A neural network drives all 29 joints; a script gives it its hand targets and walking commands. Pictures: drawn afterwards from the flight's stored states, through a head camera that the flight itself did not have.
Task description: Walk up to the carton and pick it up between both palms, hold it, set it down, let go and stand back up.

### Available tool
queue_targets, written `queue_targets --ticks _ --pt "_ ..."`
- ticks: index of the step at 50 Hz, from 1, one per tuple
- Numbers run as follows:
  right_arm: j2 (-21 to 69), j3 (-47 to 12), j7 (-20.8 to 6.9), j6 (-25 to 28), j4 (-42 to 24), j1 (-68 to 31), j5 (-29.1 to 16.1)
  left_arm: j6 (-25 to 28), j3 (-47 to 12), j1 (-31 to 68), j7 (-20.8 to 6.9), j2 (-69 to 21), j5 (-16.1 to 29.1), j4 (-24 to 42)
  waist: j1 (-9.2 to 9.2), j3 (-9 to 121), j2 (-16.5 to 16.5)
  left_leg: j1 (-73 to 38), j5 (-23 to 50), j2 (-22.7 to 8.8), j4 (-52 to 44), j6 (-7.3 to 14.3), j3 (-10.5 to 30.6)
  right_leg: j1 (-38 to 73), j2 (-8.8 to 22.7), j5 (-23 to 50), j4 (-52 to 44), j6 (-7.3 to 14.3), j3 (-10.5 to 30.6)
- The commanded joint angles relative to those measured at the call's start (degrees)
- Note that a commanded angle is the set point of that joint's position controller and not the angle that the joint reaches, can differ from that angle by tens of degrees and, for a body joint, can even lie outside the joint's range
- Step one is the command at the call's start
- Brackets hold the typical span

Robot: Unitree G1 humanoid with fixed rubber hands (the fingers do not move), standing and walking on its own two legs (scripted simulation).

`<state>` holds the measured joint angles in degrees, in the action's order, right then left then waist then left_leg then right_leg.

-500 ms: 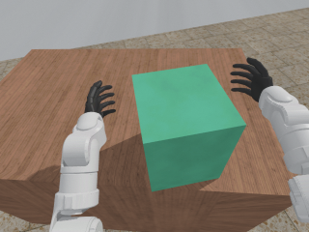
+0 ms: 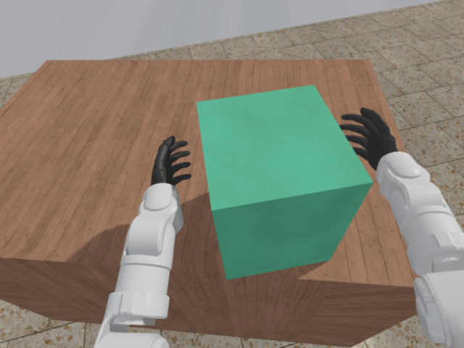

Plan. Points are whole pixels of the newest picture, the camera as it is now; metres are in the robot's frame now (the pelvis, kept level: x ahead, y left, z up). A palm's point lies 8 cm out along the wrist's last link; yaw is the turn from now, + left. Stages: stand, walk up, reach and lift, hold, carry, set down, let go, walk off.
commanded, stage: reach and lift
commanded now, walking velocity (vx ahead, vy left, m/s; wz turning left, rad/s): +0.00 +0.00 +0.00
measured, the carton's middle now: (268, 187) +0.39 +0.01 +0.06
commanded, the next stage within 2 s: none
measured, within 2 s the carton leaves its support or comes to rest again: leaves its support in 2.00 s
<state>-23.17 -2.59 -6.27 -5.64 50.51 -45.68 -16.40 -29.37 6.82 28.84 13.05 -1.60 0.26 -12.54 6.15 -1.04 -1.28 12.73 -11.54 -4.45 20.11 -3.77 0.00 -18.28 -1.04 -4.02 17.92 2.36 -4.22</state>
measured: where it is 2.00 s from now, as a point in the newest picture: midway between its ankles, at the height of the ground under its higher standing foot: outside the picture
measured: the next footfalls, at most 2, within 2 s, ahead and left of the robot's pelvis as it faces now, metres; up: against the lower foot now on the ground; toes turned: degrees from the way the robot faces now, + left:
none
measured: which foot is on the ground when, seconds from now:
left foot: down 0.00-1.00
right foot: down 0.00-1.00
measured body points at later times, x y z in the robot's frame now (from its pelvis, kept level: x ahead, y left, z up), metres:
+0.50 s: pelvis -0.01 +0.00 +0.00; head +0.04 -0.01 +0.45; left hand +0.38 +0.16 +0.11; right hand +0.45 -0.13 +0.11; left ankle -0.02 +0.16 -0.75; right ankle +0.05 -0.09 -0.75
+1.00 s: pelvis -0.01 -0.01 +0.00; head +0.04 -0.02 +0.44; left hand +0.38 +0.16 +0.10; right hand +0.46 -0.13 +0.11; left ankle -0.02 +0.16 -0.75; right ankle +0.05 -0.09 -0.75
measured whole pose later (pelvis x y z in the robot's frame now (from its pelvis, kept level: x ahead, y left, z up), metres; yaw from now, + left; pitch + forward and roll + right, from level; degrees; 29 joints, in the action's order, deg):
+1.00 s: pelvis -0.01 -0.01 +0.00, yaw +0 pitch +4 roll +0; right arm -13.2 -3.9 6.7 -6.8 49.9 -49.9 -16.4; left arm -24.7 10.5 36.2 17.3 -4.7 -1.9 -20.2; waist 5.8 -2.2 -1.4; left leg 13.7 -10.7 -5.4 20.4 -4.8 0.5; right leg -19.1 -2.0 -3.2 18.0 3.5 -4.7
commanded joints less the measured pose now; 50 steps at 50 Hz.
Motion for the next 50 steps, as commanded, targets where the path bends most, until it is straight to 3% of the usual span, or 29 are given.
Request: queue_targets --ticks 1,4,5,7,10,12,15,19,20,23,25,26,28,31,37,42,46,50 --pt "-7.0 2.2 1.3 5.0 -12.6 -25.3 -0.3 6.1 -0.5 22.4 0.5 4.0 -0.8 12.8 0.07 36.1 5.1 3.4 16.5 5.6 -1.3 2.3 -2.2 29.5 -2.2 20.1 4.2 -2.9 3.6" --pt "-6.7 1.7 2.1 3.5 -8.3 -25.0 -0.4 4.7 -1.6 21.2 0.2 2.1 -0.6 7.1 -0.68 31.1 5.5 2.1 13.7 5.2 -2.3 2.8 -1.8 25.7 -2.3 14.4 2.1 -2.2 3.5" --pt "-5.6 0.8 2.3 3.3 -8.6 -25.1 -0.5 4.6 -0.6 21.8 0.1 2.5 -0.6 6.4 0.60 30.6 6.1 2.6 12.4 5.3 -2.7 3.1 -2.3 25.5 -2.0 12.2 1.6 -2.4 3.9" --pt "-4.8 1.1 2.7 3.4 -10.1 -25.5 0.0 4.7 -0.8 22.0 0.1 2.1 -0.2 5.6 0.67 31.3 6.9 2.8 11.4 5.3 -3.0 3.4 -2.4 24.7 -2.1 9.8 1.4 -2.7 3.7" --pt "-4.2 2.1 3.6 4.3 -12.9 -26.3 0.4 5.5 -1.4 23.2 1.2 0.9 -0.6 9.6 0.32 35.1 5.4 -0.8 15.8 5.1 -1.2 2.7 -2.3 23.9 -2.8 11.7 1.6 -2.1 2.8" --pt "-3.1 2.4 4.3 3.6 -9.7 -26.2 1.0 5.0 -2.0 24.0 1.2 -0.5 -1.1 7.9 -1.12 32.2 5.3 -1.2 14.7 5.0 -1.6 2.7 -2.0 23.0 -2.8 11.5 1.1 -2.2 2.5" --pt "-0.4 2.8 5.6 3.0 -8.0 -26.9 2.5 5.0 -1.0 26.6 1.7 -1.2 -2.3 5.0 -1.06 29.7 5.6 0.5 10.2 5.2 -2.5 3.3 -2.1 21.5 -2.3 5.5 0.2 -2.4 3.1" --pt "2.7 1.3 7.4 3.5 -10.4 -27.3 2.0 6.2 -0.8 27.1 2.4 -3.1 -3.5 5.9 0.00 30.7 4.9 -0.3 12.6 5.0 -2.1 3.2 -2.5 24.0 -2.4 8.3 1.0 -2.9 3.1" --pt "2.5 1.3 7.7 3.6 -9.8 -26.9 1.2 6.2 -1.8 27.0 2.7 -4.3 -3.9 6.7 -0.47 31.3 2.7 -2.2 14.0 4.9 -1.8 2.5 -2.2 23.2 -2.7 8.8 1.0 -2.4 2.5" --pt "4.3 0.5 9.0 3.3 -11.2 -28.3 1.4 6.1 -1.2 28.2 2.8 -4.6 -3.8 5.2 -0.78 31.2 4.2 -1.9 13.4 4.9 -1.2 3.1 -2.3 22.5 -2.4 8.3 0.8 -2.8 2.9" --pt "4.7 1.5 9.8 2.8 -9.5 -29.3 1.9 6.6 -2.1 31.2 3.5 -5.6 -3.5 5.3 -1.58 30.9 3.6 -2.3 12.6 4.5 -1.6 2.7 -1.9 20.2 -2.7 5.9 0.9 -2.6 2.5" --pt "5.6 0.6 9.8 2.8 -10.0 -29.6 1.6 6.7 -2.6 31.0 3.8 -6.8 -3.1 5.2 -0.91 31.3 3.8 -3.5 13.6 4.4 -0.9 2.6 -1.9 19.2 -2.9 5.3 0.5 -2.3 2.3" --pt "5.7 0.1 10.5 2.8 -10.1 -28.8 0.6 6.5 -3.4 29.9 3.7 -7.5 -2.8 4.8 -1.77 32.4 3.1 -6.1 16.9 4.2 0.2 2.0 -1.6 18.8 -3.4 9.1 0.5 -2.0 2.2" --pt "6.0 -0.8 11.2 2.8 -9.8 -29.0 -0.4 6.3 -4.4 29.9 4.0 -8.6 -2.5 4.3 -1.86 31.9 2.1 -7.1 18.0 4.1 1.0 1.8 -1.2 17.1 -3.6 8.2 0.2 -1.5 1.9" --pt "7.2 -2.0 12.0 2.1 -12.9 -30.0 -1.5 6.5 -3.7 31.0 3.4 -7.2 -1.8 6.2 -1.58 34.4 3.4 -5.0 17.7 4.3 0.8 2.0 -1.4 19.3 -2.9 9.6 0.4 -2.1 2.6" --pt "8.1 -1.0 12.5 1.9 -13.1 -30.9 -0.6 7.2 -4.1 31.3 3.4 -7.8 -1.3 4.4 -2.09 34.0 3.5 -4.0 15.7 4.3 0.7 2.2 -1.4 18.3 -2.6 8.0 0.5 -2.3 2.6" --pt "9.2 -0.9 12.8 1.4 -12.6 -31.3 0.0 7.5 -3.3 31.9 3.2 -7.0 -1.6 2.2 -1.49 32.4 4.0 -1.8 13.6 4.5 0.0 2.4 -1.3 19.1 -2.1 6.2 0.3 -2.8 3.2" --pt "10.9 -1.1 13.2 1.4 -12.0 -31.0 0.5 8.3 -3.0 31.8 3.1 -8.2 -2.1 1.4 -1.70 33.2 4.5 -2.3 15.3 4.4 0.1 2.6 -1.4 19.9 -2.3 7.7 0.6 -3.0 3.0"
